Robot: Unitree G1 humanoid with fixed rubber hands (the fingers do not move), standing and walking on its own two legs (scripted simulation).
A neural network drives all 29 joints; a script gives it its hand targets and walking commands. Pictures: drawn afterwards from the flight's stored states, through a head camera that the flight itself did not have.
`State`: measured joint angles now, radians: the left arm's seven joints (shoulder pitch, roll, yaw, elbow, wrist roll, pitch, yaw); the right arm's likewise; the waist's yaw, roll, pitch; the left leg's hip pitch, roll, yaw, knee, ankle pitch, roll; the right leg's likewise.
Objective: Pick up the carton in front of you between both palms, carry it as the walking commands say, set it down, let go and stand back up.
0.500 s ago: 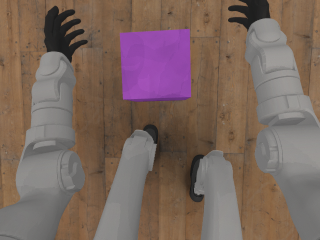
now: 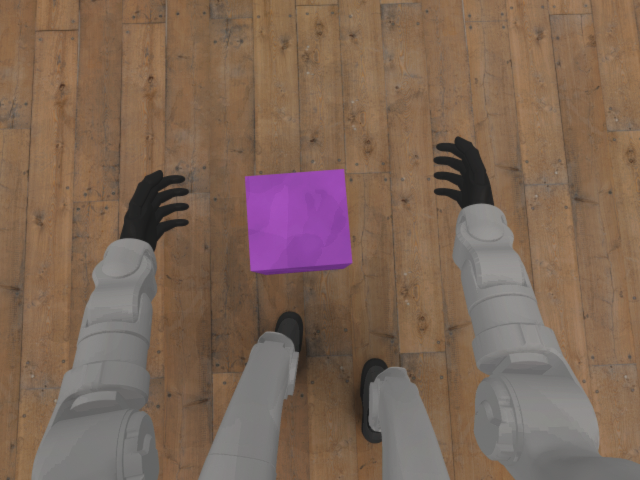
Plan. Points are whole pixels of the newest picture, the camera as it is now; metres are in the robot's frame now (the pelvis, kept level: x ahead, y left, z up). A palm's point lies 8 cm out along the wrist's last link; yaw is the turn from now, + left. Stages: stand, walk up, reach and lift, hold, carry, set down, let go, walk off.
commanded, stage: let go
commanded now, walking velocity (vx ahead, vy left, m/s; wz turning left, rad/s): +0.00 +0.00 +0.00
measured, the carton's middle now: (300, 228) +0.44 +0.12 -0.56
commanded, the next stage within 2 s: stand in 1.14 s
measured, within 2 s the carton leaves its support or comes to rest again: neither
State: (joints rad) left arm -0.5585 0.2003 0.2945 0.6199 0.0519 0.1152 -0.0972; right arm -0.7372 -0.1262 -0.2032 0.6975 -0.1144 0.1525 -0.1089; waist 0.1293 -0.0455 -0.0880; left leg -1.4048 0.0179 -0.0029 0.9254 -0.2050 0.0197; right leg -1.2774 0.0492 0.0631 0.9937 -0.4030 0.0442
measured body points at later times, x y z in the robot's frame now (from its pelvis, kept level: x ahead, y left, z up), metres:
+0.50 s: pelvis +0.06 +0.00 +0.08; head +0.16 +0.00 +0.52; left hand +0.23 +0.25 +0.00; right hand +0.31 -0.20 -0.02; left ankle +0.09 +0.11 -0.65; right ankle +0.01 -0.14 -0.65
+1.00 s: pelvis +0.08 -0.05 +0.09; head +0.09 -0.04 +0.54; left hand +0.26 +0.21 +0.03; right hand +0.26 -0.27 +0.02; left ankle +0.09 +0.11 -0.65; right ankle +0.01 -0.14 -0.65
